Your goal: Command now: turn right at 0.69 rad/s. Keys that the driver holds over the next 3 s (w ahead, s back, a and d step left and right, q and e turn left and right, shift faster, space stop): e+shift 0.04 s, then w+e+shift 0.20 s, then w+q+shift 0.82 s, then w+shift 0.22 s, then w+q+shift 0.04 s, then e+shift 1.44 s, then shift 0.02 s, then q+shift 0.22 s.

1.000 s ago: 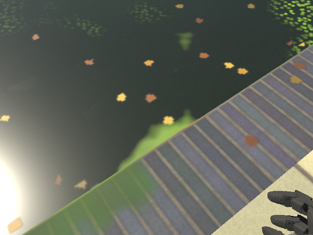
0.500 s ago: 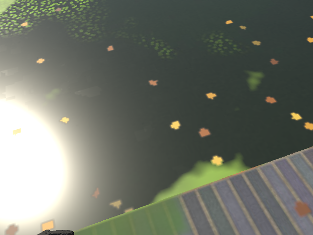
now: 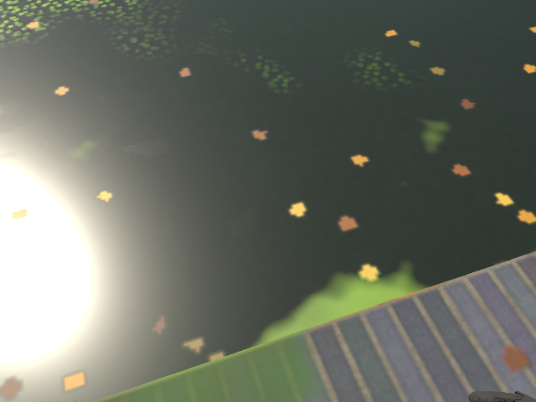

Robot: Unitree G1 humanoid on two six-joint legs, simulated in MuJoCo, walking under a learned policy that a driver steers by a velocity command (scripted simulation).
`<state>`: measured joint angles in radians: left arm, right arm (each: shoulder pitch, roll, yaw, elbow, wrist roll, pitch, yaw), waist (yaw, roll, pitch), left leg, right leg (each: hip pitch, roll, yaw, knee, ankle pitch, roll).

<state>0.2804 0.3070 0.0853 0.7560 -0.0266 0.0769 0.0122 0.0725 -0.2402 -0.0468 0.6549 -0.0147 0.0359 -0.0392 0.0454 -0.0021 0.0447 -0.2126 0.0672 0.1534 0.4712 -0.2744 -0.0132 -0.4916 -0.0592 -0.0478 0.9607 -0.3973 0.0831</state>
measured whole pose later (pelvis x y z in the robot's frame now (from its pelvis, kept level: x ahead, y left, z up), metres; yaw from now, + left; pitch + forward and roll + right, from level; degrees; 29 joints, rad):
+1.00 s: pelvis +0.61 -0.16 -0.02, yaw +11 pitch +1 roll +1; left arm 0.06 0.29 0.01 0.55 0.01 -0.16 -0.03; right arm 0.43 -0.26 -0.07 0.72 0.05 -0.05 -0.03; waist -0.10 -0.01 0.00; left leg -0.08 -0.16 -0.27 0.56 -0.47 0.09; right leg -0.67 -0.08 0.22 0.70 0.17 0.03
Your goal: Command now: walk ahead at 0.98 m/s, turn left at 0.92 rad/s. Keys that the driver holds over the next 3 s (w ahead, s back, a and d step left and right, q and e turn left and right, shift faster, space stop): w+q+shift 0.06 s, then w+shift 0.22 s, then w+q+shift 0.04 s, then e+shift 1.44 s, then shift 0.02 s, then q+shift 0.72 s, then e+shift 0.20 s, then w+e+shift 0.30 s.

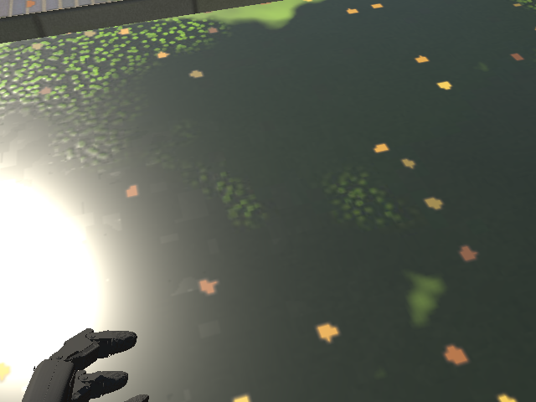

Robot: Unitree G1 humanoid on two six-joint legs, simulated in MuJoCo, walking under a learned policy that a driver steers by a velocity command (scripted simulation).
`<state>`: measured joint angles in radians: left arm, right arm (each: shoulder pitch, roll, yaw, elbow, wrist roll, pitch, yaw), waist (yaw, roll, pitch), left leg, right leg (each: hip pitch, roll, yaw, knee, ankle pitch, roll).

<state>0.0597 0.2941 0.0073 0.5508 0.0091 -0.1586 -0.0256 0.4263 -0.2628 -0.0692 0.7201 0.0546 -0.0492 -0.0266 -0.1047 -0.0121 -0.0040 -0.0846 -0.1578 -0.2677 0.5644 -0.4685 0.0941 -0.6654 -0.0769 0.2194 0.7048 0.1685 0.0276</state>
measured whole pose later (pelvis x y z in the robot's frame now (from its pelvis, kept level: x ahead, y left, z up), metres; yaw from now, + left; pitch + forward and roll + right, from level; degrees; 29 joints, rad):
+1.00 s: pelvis +0.59 -0.13 -0.13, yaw -14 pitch +1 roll +4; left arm 0.22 0.34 0.10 0.62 0.02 0.04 0.00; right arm 0.05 -0.32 -0.09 0.76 0.00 0.02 -0.02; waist 0.02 0.03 0.06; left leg -0.43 0.08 0.08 0.94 -0.49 -0.05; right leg -0.46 -0.01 0.01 0.69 -0.26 -0.06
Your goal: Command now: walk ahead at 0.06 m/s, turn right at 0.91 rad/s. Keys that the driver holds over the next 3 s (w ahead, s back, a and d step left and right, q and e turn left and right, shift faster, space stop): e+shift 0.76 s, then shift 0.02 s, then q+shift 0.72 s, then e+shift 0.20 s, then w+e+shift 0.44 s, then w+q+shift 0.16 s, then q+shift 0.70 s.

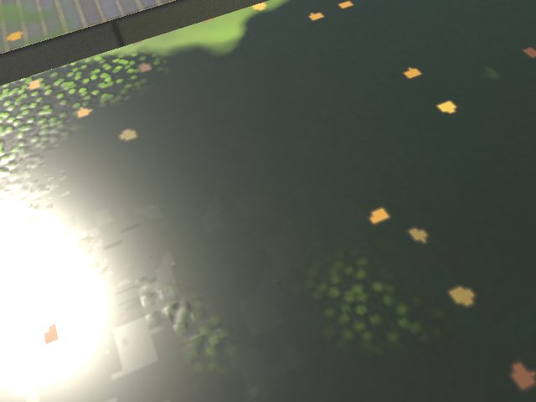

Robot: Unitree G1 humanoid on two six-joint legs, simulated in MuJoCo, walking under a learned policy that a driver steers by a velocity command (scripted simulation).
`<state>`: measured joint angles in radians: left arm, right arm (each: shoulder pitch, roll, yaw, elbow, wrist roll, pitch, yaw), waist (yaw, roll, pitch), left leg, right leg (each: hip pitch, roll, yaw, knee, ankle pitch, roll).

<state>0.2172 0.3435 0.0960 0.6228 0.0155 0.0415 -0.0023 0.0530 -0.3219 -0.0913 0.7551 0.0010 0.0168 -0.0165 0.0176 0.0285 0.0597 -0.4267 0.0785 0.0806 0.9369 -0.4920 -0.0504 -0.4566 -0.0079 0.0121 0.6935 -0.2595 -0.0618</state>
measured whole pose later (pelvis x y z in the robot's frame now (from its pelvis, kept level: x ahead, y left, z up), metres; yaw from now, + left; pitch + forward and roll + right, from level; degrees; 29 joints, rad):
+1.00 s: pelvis +0.06 +0.00 +0.01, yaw -46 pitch +1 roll +1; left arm 0.13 0.26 0.03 0.55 0.03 0.05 0.02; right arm 0.19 -0.33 -0.05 0.82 0.01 0.01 0.03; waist -0.07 0.04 0.06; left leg -0.32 0.09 0.07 0.74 -0.52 -0.08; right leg -0.27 -0.03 -0.02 0.52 -0.29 -0.01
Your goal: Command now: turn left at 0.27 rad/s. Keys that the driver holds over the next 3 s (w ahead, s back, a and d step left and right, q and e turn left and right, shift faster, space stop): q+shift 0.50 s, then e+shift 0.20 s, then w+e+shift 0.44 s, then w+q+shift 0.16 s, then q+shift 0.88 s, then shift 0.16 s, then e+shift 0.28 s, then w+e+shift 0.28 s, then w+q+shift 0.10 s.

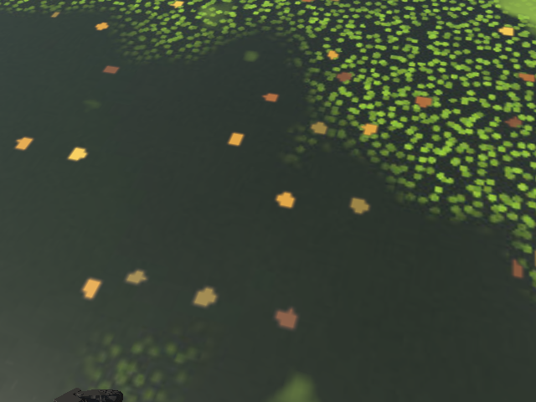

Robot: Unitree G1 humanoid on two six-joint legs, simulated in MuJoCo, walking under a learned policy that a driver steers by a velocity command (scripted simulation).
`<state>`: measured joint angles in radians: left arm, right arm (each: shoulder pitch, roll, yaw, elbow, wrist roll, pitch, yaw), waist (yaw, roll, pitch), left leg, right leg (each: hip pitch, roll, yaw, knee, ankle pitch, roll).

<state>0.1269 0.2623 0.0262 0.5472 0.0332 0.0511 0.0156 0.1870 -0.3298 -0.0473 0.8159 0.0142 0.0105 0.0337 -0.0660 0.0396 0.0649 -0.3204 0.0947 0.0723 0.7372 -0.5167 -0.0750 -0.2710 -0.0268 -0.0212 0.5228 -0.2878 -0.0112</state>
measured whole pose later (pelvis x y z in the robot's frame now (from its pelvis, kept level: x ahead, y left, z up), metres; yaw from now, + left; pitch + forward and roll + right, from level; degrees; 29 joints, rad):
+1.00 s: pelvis +0.13 +0.04 +0.01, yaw +14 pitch +3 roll +1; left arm 0.22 0.31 0.07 0.71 -0.05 -0.02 -0.04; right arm 0.30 -0.31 -0.08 0.76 0.00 -0.06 0.00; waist -0.05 0.01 0.00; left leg 0.05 0.02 0.19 0.21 -0.30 0.00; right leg -0.64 -0.13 0.01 0.89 -0.19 0.00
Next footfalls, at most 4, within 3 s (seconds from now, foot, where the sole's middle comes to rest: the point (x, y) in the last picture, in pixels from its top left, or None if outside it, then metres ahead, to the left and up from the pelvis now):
0.36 left None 0.02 0.12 -0.77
1.16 right None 0.43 -0.09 -0.77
1.60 left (263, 275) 0.79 0.04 -0.77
2.08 right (302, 225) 0.95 -0.09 -0.77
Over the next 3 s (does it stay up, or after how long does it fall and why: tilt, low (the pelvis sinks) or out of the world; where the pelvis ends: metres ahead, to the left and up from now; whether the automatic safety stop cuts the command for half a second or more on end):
stays up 0.93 -0.08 -0.02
